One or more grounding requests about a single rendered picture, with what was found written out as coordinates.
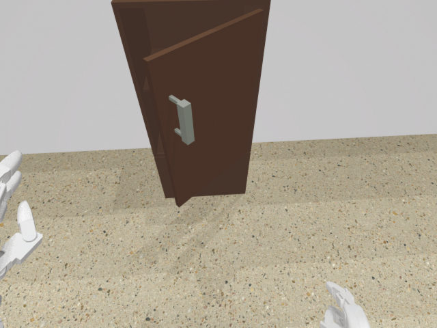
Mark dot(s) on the robot right hand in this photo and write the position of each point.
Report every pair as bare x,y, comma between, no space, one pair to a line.
352,316

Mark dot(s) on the robot left hand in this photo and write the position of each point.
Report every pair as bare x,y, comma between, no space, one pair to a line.
18,248

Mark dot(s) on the cupboard door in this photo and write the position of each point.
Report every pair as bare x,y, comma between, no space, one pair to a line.
215,71

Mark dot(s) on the handle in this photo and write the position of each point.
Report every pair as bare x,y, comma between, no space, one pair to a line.
185,119

